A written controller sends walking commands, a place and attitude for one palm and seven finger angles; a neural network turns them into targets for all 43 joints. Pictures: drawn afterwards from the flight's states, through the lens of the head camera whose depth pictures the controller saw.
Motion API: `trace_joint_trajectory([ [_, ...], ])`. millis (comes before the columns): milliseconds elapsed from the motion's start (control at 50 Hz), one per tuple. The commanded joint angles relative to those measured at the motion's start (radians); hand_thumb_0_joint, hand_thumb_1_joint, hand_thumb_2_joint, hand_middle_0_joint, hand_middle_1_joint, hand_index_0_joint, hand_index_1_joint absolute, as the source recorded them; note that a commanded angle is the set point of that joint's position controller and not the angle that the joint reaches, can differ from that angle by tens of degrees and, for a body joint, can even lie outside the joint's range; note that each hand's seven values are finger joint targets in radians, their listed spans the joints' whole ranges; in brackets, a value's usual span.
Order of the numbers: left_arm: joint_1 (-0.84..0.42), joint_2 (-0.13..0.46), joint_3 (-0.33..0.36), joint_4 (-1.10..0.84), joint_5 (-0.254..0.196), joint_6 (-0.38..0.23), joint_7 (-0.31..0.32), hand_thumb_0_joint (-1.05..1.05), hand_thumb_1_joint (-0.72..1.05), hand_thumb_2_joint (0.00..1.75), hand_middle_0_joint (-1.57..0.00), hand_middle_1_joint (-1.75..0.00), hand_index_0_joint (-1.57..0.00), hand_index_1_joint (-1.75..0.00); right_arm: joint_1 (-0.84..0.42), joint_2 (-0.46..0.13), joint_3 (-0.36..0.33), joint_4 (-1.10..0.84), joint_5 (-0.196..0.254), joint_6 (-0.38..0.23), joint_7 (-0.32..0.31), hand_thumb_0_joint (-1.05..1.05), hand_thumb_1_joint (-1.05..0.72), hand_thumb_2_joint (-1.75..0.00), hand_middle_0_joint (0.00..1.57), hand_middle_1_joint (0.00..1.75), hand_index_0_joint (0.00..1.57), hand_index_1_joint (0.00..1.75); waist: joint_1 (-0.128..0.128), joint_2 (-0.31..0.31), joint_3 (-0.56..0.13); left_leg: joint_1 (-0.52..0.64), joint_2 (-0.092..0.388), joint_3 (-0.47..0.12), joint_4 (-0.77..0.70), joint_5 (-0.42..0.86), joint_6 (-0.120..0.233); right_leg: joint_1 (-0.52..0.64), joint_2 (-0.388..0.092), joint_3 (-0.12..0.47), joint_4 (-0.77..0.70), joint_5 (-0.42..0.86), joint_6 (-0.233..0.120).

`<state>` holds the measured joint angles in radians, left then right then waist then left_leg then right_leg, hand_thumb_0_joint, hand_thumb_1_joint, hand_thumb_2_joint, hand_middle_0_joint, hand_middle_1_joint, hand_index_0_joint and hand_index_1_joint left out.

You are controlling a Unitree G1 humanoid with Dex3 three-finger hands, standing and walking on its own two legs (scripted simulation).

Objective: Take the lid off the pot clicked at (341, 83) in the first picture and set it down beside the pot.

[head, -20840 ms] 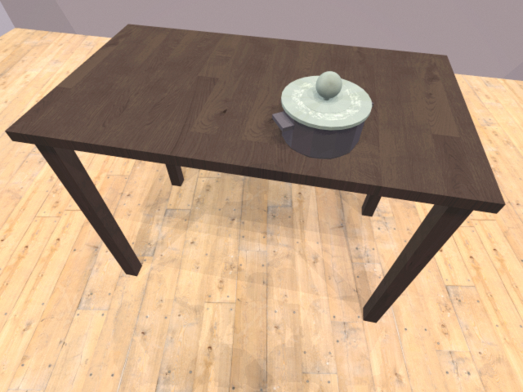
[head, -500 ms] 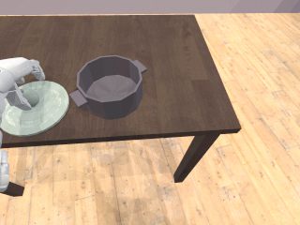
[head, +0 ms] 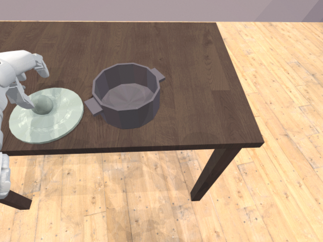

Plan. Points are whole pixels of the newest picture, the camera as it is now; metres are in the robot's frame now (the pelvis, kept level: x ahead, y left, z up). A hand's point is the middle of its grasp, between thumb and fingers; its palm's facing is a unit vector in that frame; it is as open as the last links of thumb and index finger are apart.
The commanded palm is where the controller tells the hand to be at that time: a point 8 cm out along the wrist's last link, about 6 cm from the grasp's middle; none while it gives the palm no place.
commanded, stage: raise the empty hand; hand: left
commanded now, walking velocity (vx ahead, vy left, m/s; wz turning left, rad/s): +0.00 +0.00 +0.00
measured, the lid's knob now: (41, 104) +0.46 +0.31 +0.06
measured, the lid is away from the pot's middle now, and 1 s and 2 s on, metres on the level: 0.23 0.23 0.23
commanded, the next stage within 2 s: draw the hand back to the body in 0.84 s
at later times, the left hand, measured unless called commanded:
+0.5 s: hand (13, 62) +0.46 +0.31 +0.19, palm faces -0.31 -0.09 -0.95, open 11.0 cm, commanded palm +0.46 +0.31 +0.26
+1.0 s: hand (7, 52) +0.46 +0.31 +0.21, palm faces -0.31 -0.09 -0.95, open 11.0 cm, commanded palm +0.46 +0.31 +0.28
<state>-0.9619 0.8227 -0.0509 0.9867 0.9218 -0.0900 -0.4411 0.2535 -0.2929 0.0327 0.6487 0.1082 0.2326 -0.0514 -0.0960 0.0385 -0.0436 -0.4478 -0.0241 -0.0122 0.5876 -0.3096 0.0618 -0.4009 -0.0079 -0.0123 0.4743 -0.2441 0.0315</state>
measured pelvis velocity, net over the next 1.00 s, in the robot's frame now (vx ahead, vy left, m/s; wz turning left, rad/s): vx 0.00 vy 0.00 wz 0.01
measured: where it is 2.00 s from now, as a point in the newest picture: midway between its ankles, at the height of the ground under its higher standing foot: outside the picture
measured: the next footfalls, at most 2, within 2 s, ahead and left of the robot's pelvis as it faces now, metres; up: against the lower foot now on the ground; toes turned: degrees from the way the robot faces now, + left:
none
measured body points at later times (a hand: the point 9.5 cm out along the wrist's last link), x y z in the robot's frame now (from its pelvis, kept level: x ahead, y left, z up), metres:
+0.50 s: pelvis +0.01 +0.00 +0.00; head +0.07 +0.00 +0.45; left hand +0.48 +0.31 +0.24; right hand +0.06 -0.27 -0.12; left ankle -0.02 +0.08 -0.73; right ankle -0.01 -0.15 -0.73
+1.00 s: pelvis +0.00 +0.00 +0.01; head +0.06 -0.01 +0.45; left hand +0.48 +0.31 +0.27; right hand +0.07 -0.28 -0.12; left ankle -0.02 +0.08 -0.73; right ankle -0.01 -0.15 -0.73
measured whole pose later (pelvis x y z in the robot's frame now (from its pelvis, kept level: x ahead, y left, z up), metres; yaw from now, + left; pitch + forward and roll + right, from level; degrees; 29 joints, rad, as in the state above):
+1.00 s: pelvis +0.00 +0.00 +0.01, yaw +1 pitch +9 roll -2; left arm -1.13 0.87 -0.11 0.94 0.92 0.02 -0.55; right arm 0.25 -0.31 0.04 0.65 0.11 0.23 -0.02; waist -0.10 0.05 -0.03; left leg -0.37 -0.03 -0.02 0.50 -0.27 0.06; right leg -0.33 -0.01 -0.02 0.40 -0.22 0.03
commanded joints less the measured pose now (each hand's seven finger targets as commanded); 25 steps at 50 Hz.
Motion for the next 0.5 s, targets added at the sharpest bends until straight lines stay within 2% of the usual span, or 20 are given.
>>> trace_joint_trajectory([
  [0, -0.483, 0.337, 0.106, -0.186, -0.009, 0.005, 0.032, 0.0, -0.03, 0.69, -0.36, -0.83, -0.36, -0.83, 0.063, -0.174, -0.06, -0.068, -0.007, -0.017, -0.012, 0.0, -0.9, -0.9, 0.2, 0.3, 0.2, 0.3, -0.01, 0.089, -0.383, 0.314, 0.004, -0.026, -0.033, 0.511, 0.018, 0.07, 0.065, -0.044, -0.021, 0.275, -0.071],
  [40, -0.478, 0.313, 0.082, -0.173, -0.01, 0.012, 0.024, 0.0, -0.03, 0.69, -0.36, -0.83, -0.36, -0.83, 0.06, -0.174, -0.06, -0.072, -0.005, -0.018, -0.008, 0.0, -0.9, -0.9, 0.2, 0.3, 0.2, 0.3, -0.009, 0.107, -0.374, 0.313, 0.003, -0.026, -0.039, 0.519, 0.014, 0.065, 0.065, -0.046, -0.024, 0.271, -0.074],
  [60, -0.512, 0.324, 0.086, -0.216, -0.006, 0.013, 0.023, 0.0, -0.03, 0.69, -0.36, -0.83, -0.36, -0.83, 0.061, -0.177, -0.062, -0.071, -0.006, -0.015, -0.005, 0.0, -0.9, -0.9, 0.2, 0.3, 0.2, 0.3, -0.008, 0.112, -0.387, 0.33, 0.006, -0.031, -0.042, 0.511, 0.01, 0.064, 0.064, -0.048, -0.025, 0.26, -0.073],
  [100, -0.507, 0.298, 0.065, -0.194, -0.006, 0.021, 0.015, 0.0, -0.03, 0.69, -0.36, -0.83, -0.36, -0.83, 0.066, -0.175, -0.063, -0.068, -0.007, -0.018, -0.002, 0.0, -0.9, -0.9, 0.2, 0.3, 0.2, 0.3, -0.013, 0.104, -0.372, 0.332, 0.004, -0.03, -0.042, 0.509, 0.014, 0.054, 0.068, -0.049, -0.032, 0.255, -0.072],
  [120, -0.486, 0.322, 0.087, -0.157, -0.008, 0.023, 0.012, 0.0, -0.03, 0.69, -0.36, -0.83, -0.36, -0.83, 0.072, -0.176, -0.061, -0.068, -0.005, -0.018, -0.002, 0.0, -0.9, -0.9, 0.2, 0.3, 0.2, 0.3, -0.011, 0.064, -0.356, 0.304, 0.001, -0.029, -0.046, 0.479, 0.017, 0.068, 0.069, -0.049, -0.033, 0.251, -0.072],
  [140, -0.487, 0.33, 0.089, -0.173, -0.012, 0.021, 0.006, 0.0, -0.03, 0.69, -0.36, -0.83, -0.36, -0.83, 0.065, -0.181, -0.061, -0.071, -0.003, -0.017, -0.002, 0.0, -0.9, -0.9, 0.2, 0.3, 0.2, 0.3, -0.006, 0.079, -0.371, 0.309, 0.002, -0.025, -0.049, 0.503, 0.018, 0.084, 0.066, -0.046, -0.033, 0.272, -0.073],
  [160, -0.527, 0.359, 0.107, -0.237, -0.008, 0.02, 0.008, 0.0, -0.03, 0.69, -0.36, -0.83, -0.36, -0.83, 0.065, -0.18, -0.063, -0.076, -0.006, -0.014, 0.001, 0.0, -0.9, -0.9, 0.2, 0.3, 0.2, 0.3, -0.003, 0.091, -0.42, 0.335, 0.002, -0.031, -0.046, 0.541, 0.017, 0.107, 0.064, -0.041, -0.029, 0.296, -0.071],
  [200, -0.564, 0.335, 0.089, -0.297, -0.006, 0.023, 0.003, 0.0, -0.03, 0.69, -0.36, -0.83, -0.36, -0.83, 0.059, -0.175, -0.069, -0.081, -0.01, -0.017, 0.005, 0.0, -0.9, -0.9, 0.2, 0.3, 0.2, 0.3, -0.008, 0.149, -0.434, 0.396, 0.005, -0.046, -0.043, 0.63, 0.009, 0.08, 0.069, -0.046, -0.034, 0.304, -0.072],
  [220, -0.503, 0.347, 0.111, -0.238, -0.008, 0.027, 0.002, 0.0, -0.03, 0.69, -0.36, -0.83, -0.36, -0.83, 0.066, -0.175, -0.068, -0.08, -0.009, -0.02, 0.008, 0.0, -0.9, -0.9, 0.2, 0.3, 0.2, 0.3, -0.004, 0.11, -0.408, 0.38, 0.005, -0.047, -0.039, 0.633, 0.011, 0.081, 0.072, -0.048, -0.035, 0.301, -0.07],
  [240, -0.483, 0.342, 0.106, -0.213, -0.016, 0.031, -0.004, 0.0, -0.03, 0.69, -0.36, -0.83, -0.36, -0.83, 0.066, -0.179, -0.065, -0.078, -0.005, -0.019, 0.01, 0.0, -0.9, -0.9, 0.2, 0.3, 0.2, 0.3, -0.005, 0.105, -0.385, 0.364, 0.005, -0.045, -0.047, 0.634, 0.008, 0.078, 0.071, -0.05, -0.04, 0.301, -0.071],
  [280, -0.497, 0.338, 0.097, -0.203, -0.016, 0.042, -0.009, 0.0, -0.03, 0.69, -0.36, -0.83, -0.36, -0.83, 0.06, -0.179, -0.064, -0.076, -0.005, -0.014, 0.014, 0.0, -0.9, -0.9, 0.2, 0.3, 0.2, 0.3, -0.005, 0.069, -0.372, 0.328, 0.001, -0.032, -0.056, 0.553, 0.016, 0.1, 0.067, -0.048, -0.044, 0.292, -0.068],
  [300, -0.513, 0.32, 0.076, -0.208, -0.013, 0.048, -0.012, 0.0, -0.03, 0.69, -0.36, -0.83, -0.36, -0.83, 0.059, -0.178, -0.065, -0.079, -0.004, -0.014, 0.015, 0.0, -0.9, -0.9, 0.2, 0.3, 0.2, 0.3, -0.008, 0.081, -0.364, 0.325, 0.001, -0.031, -0.061, 0.54, 0.016, 0.094, 0.067, -0.049, -0.046, 0.286, -0.069],
  [320, -0.553, 0.328, 0.075, -0.255, -0.011, 0.051, -0.015, 0.0, -0.03, 0.69, -0.36, -0.83, -0.36, -0.83, 0.054, -0.18, -0.065, -0.08, -0.004, -0.014, 0.018, 0.0, -0.9, -0.9, 0.2, 0.3, 0.2, 0.3, -0.005, 0.105, -0.378, 0.345, 0.002, -0.039, -0.065, 0.554, 0.012, 0.097, 0.067, -0.05, -0.048, 0.285, -0.071],
  [340, -0.57, 0.334, 0.08, -0.318, -0.011, 0.052, -0.016, 0.0, -0.03, 0.69, -0.36, -0.83, -0.36, -0.83, 0.04, -0.181, -0.069, -0.093, -0.005, -0.015, 0.02, 0.0, -0.9, -0.9, 0.2, 0.3, 0.2, 0.3, -0.001, 0.146, -0.414, 0.395, 0.007, -0.052, -0.063, 0.632, 0.003, 0.093, 0.067, -0.049, -0.047, 0.296, -0.075],
  [360, -0.59, 0.356, 0.097, -0.37, -0.006, 0.053, -0.014, 0.0, -0.03, 0.69, -0.36, -0.83, -0.36, -0.83, 0.046, -0.178, -0.071, -0.096, -0.009, -0.019, 0.023, 0.0, -0.9, -0.9, 0.2, 0.3, 0.2, 0.3, 0.0, 0.159, -0.452, 0.435, 0.008, -0.066, -0.058, 0.688, -0.003, 0.097, 0.071, -0.046, -0.044, 0.303, -0.073],
  [380, -0.545, 0.358, 0.115, -0.327, -0.007, 0.057, -0.016, 0.0, -0.03, 0.69, -0.36, -0.83, -0.36, -0.83, 0.049, -0.176, -0.072, -0.094, -0.013, -0.024, 0.024, 0.0, -0.9, -0.9, 0.2, 0.3, 0.2, 0.3, 0.002, 0.136, -0.452, 0.433, 0.004, -0.064, -0.05, 0.702, 0.004, 0.097, 0.073, -0.043, -0.048, 0.312, -0.069],
  [400, -0.521, 0.386, 0.141, -0.302, -0.012, 0.06, -0.017, 0.0, -0.03, 0.69, -0.36, -0.83, -0.36, -0.83, 0.051, -0.179, -0.068, -0.091, -0.011, -0.022, 0.026, 0.0, -0.9, -0.9, 0.2, 0.3, 0.2, 0.3, 0.005, 0.11, -0.432, 0.408, 0.004, -0.062, -0.055, 0.688, 0.004, 0.106, 0.072, -0.045, -0.047, 0.314, -0.068],
  [420, -0.488, 0.348, 0.113, -0.21, -0.014, 0.072, -0.023, 0.0, -0.03, 0.69, -0.36, -0.83, -0.36, -0.83, 0.048, -0.177, -0.065, -0.086, -0.009, -0.022, 0.025, 0.0, -0.9, -0.9, 0.2, 0.3, 0.2, 0.3, -0.002, 0.07, -0.382, 0.357, 0.0, -0.046, -0.062, 0.602, 0.01, 0.104, 0.069, -0.048, -0.052, 0.294, -0.066],
  [440, -0.485, 0.306, 0.071, -0.181, -0.021, 0.077, -0.031, 0.0, -0.03, 0.69, -0.36, -0.83, -0.36, -0.83, 0.052, -0.18, -0.063, -0.082, -0.001, -0.02, 0.026, 0.0, -0.9, -0.9, 0.2, 0.3, 0.2, 0.3, -0.005, 0.068, -0.348, 0.336, 0.003, -0.041, -0.076, 0.574, 0.005, 0.096, 0.067, -0.056, -0.059, 0.282, -0.069],
  [480, -0.568, 0.322, 0.066, -0.263, -0.011, 0.087, -0.037, 0.0, -0.03, 0.69, -0.36, -0.83, -0.36, -0.83, 0.037, -0.181, -0.064, -0.091, -0.004, -0.017, 0.029, 0.0, -0.9, -0.9, 0.2, 0.3, 0.2, 0.3, -0.001, 0.061, -0.372, 0.344, 0.001, -0.044, -0.086, 0.543, 0.009, 0.118, 0.065, -0.051, -0.06, 0.28, -0.07],
])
